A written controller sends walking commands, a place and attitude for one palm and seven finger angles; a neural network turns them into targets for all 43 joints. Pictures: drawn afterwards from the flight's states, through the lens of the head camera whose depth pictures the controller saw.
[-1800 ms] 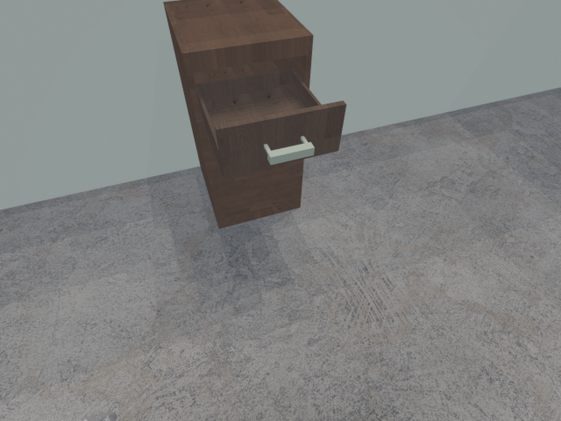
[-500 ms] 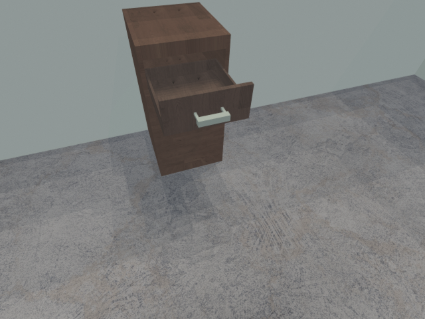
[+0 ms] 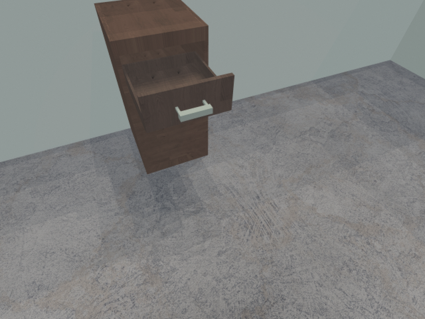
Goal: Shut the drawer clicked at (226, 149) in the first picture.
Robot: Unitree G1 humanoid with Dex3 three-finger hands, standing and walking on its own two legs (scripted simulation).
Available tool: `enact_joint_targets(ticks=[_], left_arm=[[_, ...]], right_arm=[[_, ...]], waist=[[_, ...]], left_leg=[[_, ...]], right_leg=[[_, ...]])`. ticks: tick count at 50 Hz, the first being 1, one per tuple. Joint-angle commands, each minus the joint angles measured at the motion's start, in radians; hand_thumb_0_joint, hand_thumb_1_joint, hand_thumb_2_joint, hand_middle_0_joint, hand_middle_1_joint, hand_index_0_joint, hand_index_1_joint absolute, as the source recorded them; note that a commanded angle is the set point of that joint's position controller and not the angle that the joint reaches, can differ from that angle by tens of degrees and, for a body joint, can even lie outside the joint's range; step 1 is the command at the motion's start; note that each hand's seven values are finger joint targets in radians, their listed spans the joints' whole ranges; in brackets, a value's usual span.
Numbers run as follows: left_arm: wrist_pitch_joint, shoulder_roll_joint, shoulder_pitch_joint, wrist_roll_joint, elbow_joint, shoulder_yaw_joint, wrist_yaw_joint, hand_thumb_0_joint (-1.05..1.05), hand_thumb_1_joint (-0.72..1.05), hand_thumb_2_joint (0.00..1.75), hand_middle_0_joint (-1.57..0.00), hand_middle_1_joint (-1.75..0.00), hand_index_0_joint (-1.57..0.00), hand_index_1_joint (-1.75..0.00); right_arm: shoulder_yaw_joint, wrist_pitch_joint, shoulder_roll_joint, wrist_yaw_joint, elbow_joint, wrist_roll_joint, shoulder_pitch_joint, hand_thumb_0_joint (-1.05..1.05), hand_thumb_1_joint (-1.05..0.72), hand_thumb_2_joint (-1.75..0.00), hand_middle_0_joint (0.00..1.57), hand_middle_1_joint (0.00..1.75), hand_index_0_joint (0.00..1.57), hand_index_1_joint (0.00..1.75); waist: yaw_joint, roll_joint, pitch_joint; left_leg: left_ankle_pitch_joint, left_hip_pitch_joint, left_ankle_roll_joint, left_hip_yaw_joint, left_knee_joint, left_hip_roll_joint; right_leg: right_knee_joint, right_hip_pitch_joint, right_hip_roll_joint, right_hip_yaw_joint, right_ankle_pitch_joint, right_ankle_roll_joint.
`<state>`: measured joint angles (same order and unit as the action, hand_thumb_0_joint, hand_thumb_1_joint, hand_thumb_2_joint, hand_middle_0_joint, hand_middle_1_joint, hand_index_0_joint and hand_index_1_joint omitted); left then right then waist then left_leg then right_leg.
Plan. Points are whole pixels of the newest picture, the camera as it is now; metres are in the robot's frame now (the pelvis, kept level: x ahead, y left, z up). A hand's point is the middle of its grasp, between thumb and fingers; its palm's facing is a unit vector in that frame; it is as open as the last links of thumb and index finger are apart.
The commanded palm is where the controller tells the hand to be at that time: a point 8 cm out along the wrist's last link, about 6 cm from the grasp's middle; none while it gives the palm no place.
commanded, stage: walk to a spot facing it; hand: left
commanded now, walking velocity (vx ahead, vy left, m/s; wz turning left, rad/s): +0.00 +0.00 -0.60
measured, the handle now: (193, 109) +0.80 +0.13 -0.10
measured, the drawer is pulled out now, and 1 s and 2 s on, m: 0.30 0.30 0.30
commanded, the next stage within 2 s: turn to face it in 1.86 s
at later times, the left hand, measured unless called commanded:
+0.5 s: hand out of the picture +0.04 +0.14 -0.15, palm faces -0.15 -0.96 -0.26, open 7.4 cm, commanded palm none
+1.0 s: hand (139, 291) +0.21 +0.19 -0.17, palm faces -0.44 -0.87 -0.20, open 7.4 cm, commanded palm none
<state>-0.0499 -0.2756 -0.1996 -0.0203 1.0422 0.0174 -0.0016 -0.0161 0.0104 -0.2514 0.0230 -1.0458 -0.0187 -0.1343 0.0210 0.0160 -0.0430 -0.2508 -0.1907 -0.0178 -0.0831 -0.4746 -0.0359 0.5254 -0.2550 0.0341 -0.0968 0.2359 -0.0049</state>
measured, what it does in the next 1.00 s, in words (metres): steps on the spot, turning right: left foot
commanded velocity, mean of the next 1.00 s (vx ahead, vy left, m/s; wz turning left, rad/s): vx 0.23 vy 0.00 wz -0.60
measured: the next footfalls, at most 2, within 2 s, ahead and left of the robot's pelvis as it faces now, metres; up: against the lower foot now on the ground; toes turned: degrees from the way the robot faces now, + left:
left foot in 0.88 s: +0.17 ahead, +0.06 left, +0.00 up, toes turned -31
right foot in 1.50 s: +0.25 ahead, -0.25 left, +0.00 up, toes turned -61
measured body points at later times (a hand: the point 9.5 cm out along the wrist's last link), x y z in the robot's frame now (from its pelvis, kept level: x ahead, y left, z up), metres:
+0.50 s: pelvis -0.02 -0.05 +0.01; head -0.01 -0.08 +0.46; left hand +0.04 +0.19 -0.13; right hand +0.01 -0.32 -0.15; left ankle +0.00 +0.13 -0.64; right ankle +0.00 -0.10 -0.74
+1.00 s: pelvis +0.09 +0.01 +0.00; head +0.11 +0.04 +0.45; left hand +0.23 +0.23 -0.16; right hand +0.04 -0.24 -0.11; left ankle +0.13 +0.08 -0.74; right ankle +0.02 -0.10 -0.66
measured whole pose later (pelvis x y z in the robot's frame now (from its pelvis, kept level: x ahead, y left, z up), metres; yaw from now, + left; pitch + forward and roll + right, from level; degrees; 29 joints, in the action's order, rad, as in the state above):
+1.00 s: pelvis +0.09 +0.01 +0.00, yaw -34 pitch -1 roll -1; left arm -0.02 -0.26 -0.36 -0.04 0.98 0.11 0.03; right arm -0.02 -0.06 -0.16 0.01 -0.89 -0.03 -0.25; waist 0.05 0.06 0.02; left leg -0.26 -0.19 0.05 -0.06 -0.45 0.01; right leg 1.07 -0.49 0.05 -0.08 0.32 -0.02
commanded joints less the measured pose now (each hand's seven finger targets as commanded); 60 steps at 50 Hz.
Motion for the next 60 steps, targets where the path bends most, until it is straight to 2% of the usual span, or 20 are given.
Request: enact_joint_targets(ticks=[1, 4, 7, 8, 9, 10, 11, 15, 22, 32, 38, 41, 42, 43, 44, 45, 46, 50, 55, 60], left_arm=[[0.007, -0.113, -0.022, 0.003, -0.108, 0.045, 0.002, 0.00, 0.90, 0.90, -0.20, -0.30, -0.20, -0.30], [-0.003, -0.078, -0.057, 0.002, -0.131, 0.060, 0.009, 0.00, 0.90, 0.90, -0.20, -0.30, -0.20, -0.30], [0.007, -0.063, -0.167, -0.001, -0.117, 0.069, 0.013, 0.00, 0.90, 0.90, -0.20, -0.30, -0.20, -0.30], [0.022, -0.112, -0.200, -0.009, -0.110, 0.078, 0.008, 0.00, 0.90, 0.90, -0.20, -0.30, -0.20, -0.30], [0.036, -0.219, -0.201, -0.017, -0.120, 0.096, -0.009, 0.00, 0.90, 0.90, -0.20, -0.30, -0.20, -0.30], [0.033, -0.225, -0.213, 0.001, -0.130, 0.094, -0.020, 0.00, 0.90, 0.90, -0.20, -0.30, -0.20, -0.30], [0.033, -0.189, -0.175, 0.001, -0.137, 0.098, -0.027, 0.00, 0.90, 0.90, -0.20, -0.30, -0.20, -0.30], [0.051, -0.109, -0.107, 0.014, -0.159, 0.086, -0.019, 0.00, 0.90, 0.90, -0.20, -0.30, -0.20, -0.30], [0.075, -0.086, -0.211, 0.009, -0.130, 0.089, -0.007, 0.00, 0.90, 0.90, -0.20, -0.30, -0.20, -0.30], [0.094, -0.090, -0.260, -0.001, -0.126, 0.089, -0.002, 0.00, 0.90, 0.90, -0.20, -0.30, -0.20, -0.30], [0.086, -0.112, -0.229, -0.006, -0.148, 0.097, -0.003, 0.00, 0.90, 0.90, -0.20, -0.30, -0.20, -0.30], [0.080, -0.119, -0.155, -0.002, -0.172, 0.104, -0.004, 0.00, 0.90, 0.90, -0.20, -0.30, -0.20, -0.30], [0.079, -0.093, -0.128, -0.002, -0.183, 0.101, -0.003, 0.00, 0.90, 0.90, -0.20, -0.30, -0.20, -0.30], [0.080, -0.042, -0.130, 0.006, -0.191, 0.092, 0.006, 0.00, 0.90, 0.90, -0.20, -0.30, -0.20, -0.30], [0.085, -0.011, -0.123, 0.009, -0.208, 0.091, 0.014, 0.00, 0.90, 0.90, -0.20, -0.30, -0.20, -0.30], [0.091, -0.041, -0.100, -0.004, -0.219, 0.098, 0.018, 0.00, 0.90, 0.90, -0.20, -0.30, -0.20, -0.30], [0.091, -0.041, -0.110, -0.014, -0.216, 0.107, 0.030, 0.00, 0.90, 0.90, -0.20, -0.30, -0.20, -0.30], [0.056, 0.004, -0.160, -0.022, -0.134, 0.100, 0.053, 0.00, 0.90, 0.90, -0.20, -0.30, -0.20, -0.30], [0.033, 0.029, -0.082, -0.017, -0.144, 0.086, 0.053, 0.00, 0.90, 0.90, -0.20, -0.30, -0.20, -0.30], [0.026, 0.049, 0.041, -0.013, -0.166, 0.071, 0.058, 0.00, 0.90, 0.90, -0.20, -0.30, -0.20, -0.30]], right_arm=[[-0.064, -0.006, -0.202, 0.010, 0.094, 0.003, -0.010, 0.00, -0.90, -0.90, 0.20, 0.30, 0.20, 0.30], [-0.075, -0.013, -0.185, 0.008, 0.131, -0.001, 0.027, 0.00, -0.90, -0.90, 0.20, 0.30, 0.20, 0.30], [-0.082, -0.002, -0.175, 0.006, 0.151, -0.003, 0.061, 0.00, -0.90, -0.90, 0.20, 0.30, 0.20, 0.30], [-0.078, 0.007, -0.136, 0.003, 0.154, 0.004, 0.034, 0.00, -0.90, -0.90, 0.20, 0.30, 0.20, 0.30], [-0.061, 0.011, -0.052, 0.000, 0.185, 0.004, 0.003, 0.00, -0.90, -0.90, 0.20, 0.30, 0.20, 0.30], [-0.063, 0.022, -0.072, 0.005, 0.195, 0.008, 0.019, 0.00, -0.90, -0.90, 0.20, 0.30, 0.20, 0.30], [-0.068, 0.025, -0.080, 0.004, 0.182, 0.009, 0.019, 0.00, -0.90, -0.90, 0.20, 0.30, 0.20, 0.30], [-0.069, 0.013, -0.076, -0.006, 0.142, -0.003, -0.014, 0.00, -0.90, -0.90, 0.20, 0.30, 0.20, 0.30], [-0.073, 0.001, -0.079, -0.016, 0.168, -0.015, 0.022, 0.00, -0.90, -0.90, 0.20, 0.30, 0.20, 0.30], [-0.067, -0.028, -0.058, -0.026, 0.229, -0.009, 0.075, 0.00, -0.90, -0.90, 0.20, 0.30, 0.20, 0.30], [-0.064, -0.048, -0.040, -0.025, 0.262, 0.005, 0.078, 0.00, -0.90, -0.90, 0.20, 0.30, 0.20, 0.30], [-0.066, -0.064, -0.045, -0.015, 0.238, 0.011, -0.039, 0.00, -0.90, -0.90, 0.20, 0.30, 0.20, 0.30], [-0.072, -0.072, -0.071, -0.002, 0.210, 0.014, -0.128, 0.00, -0.90, -0.90, 0.20, 0.30, 0.20, 0.30], [-0.088, -0.076, -0.146, 0.010, 0.182, 0.008, -0.230, 0.00, -0.90, -0.90, 0.20, 0.30, 0.20, 0.30], [-0.101, -0.074, -0.216, 0.008, 0.184, -0.002, -0.292, 0.00, -0.90, -0.90, 0.20, 0.30, 0.20, 0.30], [-0.091, -0.069, -0.201, 0.005, 0.205, 0.002, -0.248, 0.00, -0.90, -0.90, 0.20, 0.30, 0.20, 0.30], [-0.081, -0.072, -0.174, 0.001, 0.223, -0.008, -0.203, 0.00, -0.90, -0.90, 0.20, 0.30, 0.20, 0.30], [-0.033, -0.102, -0.038, 0.008, 0.184, 0.006, -0.178, 0.00, -0.90, -0.90, 0.20, 0.30, 0.20, 0.30], [-0.021, -0.121, -0.016, 0.021, 0.111, 0.012, -0.318, 0.00, -0.90, -0.90, 0.20, 0.30, 0.20, 0.30], [-0.013, -0.124, -0.007, 0.027, 0.052, 0.008, -0.414, 0.00, -0.90, -0.90, 0.20, 0.30, 0.20, 0.30]], waist=[[-0.010, -0.156, 0.020], [0.011, -0.216, 0.015], [0.067, -0.106, 0.042], [0.075, 0.106, 0.035], [0.051, 0.410, 0.006], [0.053, 0.299, 0.028], [0.032, 0.236, 0.025], [0.001, 0.033, 0.082], [0.030, 0.076, 0.044], [0.048, 0.107, 0.015], [0.050, 0.122, 0.010], [-0.011, 0.117, 0.028], [-0.048, 0.067, 0.055], [-0.093, -0.127, 0.106], [-0.108, -0.313, 0.089], [-0.080, -0.220, -0.001], [-0.050, -0.161, -0.041], [0.024, -0.135, -0.056], [0.003, -0.112, -0.066], [-0.029, -0.110, -0.103]], left_leg=[[0.087, 0.020, 0.109, 0.155, 0.133, -0.257], [0.186, -0.043, 0.179, 0.130, 0.148, -0.342], [0.137, -0.099, 0.101, 0.018, -0.070, -0.287], [-0.026, -0.168, 0.023, -0.061, -0.305, -0.170], [-0.353, -0.403, -0.039, -0.065, -0.584, 0.000], [-0.349, -0.364, -0.024, 0.083, -0.669, -0.012], [-0.281, -0.363, -0.011, 0.122, -0.697, -0.030], [-0.073, -0.354, -0.032, 0.111, -0.700, -0.048], [-0.018, -0.471, -0.047, 0.128, -0.648, -0.042], [-0.036, -0.436, -0.045, 0.122, -0.446, -0.017], [-0.087, -0.238, -0.020, 0.103, -0.237, 0.047], [-0.028, 0.029, -0.005, 0.101, -0.029, 0.063], [-0.037, 0.227, 0.006, 0.133, 0.065, 0.024], [-0.205, 0.413, 0.034, 0.304, 0.151, -0.149], [-0.459, 0.384, 0.110, 0.625, 0.305, -0.386], [-0.484, 0.241, 0.162, 0.658, 0.334, -0.442], [-0.460, 0.147, 0.187, 0.604, 0.357, -0.406], [-0.016, 0.057, 0.019, 0.200, 0.324, -0.219], [0.370, 0.152, -0.005, 0.068, 0.275, -0.226], [0.480, 0.231, 0.023, 0.008, 0.271, -0.248]], right_leg=[[0.185, -0.127, -0.026, 0.017, -0.004, 0.006], [0.377, -0.110, -0.073, 0.073, 0.246, 0.021], [0.143, 0.037, -0.079, 0.104, 0.076, 0.020], [-0.093, 0.080, -0.137, -0.022, -0.089, 0.005], [-0.237, 0.102, -0.359, -0.429, -0.359, -0.060], [-0.258, 0.046, -0.396, -0.445, -0.414, -0.118], [-0.264, 0.040, -0.344, -0.389, -0.307, -0.103], [-0.231, 0.110, -0.232, -0.271, -0.179, -0.121], [-0.344, 0.182, -0.207, -0.379, 0.208, -0.115], [-0.351, 0.145, -0.180, -0.450, 0.215, -0.193], [-0.312, 0.036, -0.151, -0.475, 0.152, -0.202], [-0.217, -0.113, -0.097, -0.437, 0.153, -0.164], [-0.115, -0.241, -0.043, -0.392, 0.166, -0.130], [0.087, -0.407, 0.055, -0.267, 0.228, -0.091], [0.379, -0.538, 0.106, -0.085, 0.339, -0.037], [0.491, -0.542, 0.004, -0.031, 0.275, -0.015], [0.576, -0.536, -0.023, -0.001, 0.226, -0.004], [0.720, -0.478, -0.074, 0.035, -0.067, 0.011], [0.766, -0.593, -0.091, 0.069, -0.135, 0.027], [0.697, -0.673, -0.106, 0.128, -0.160, 0.026]])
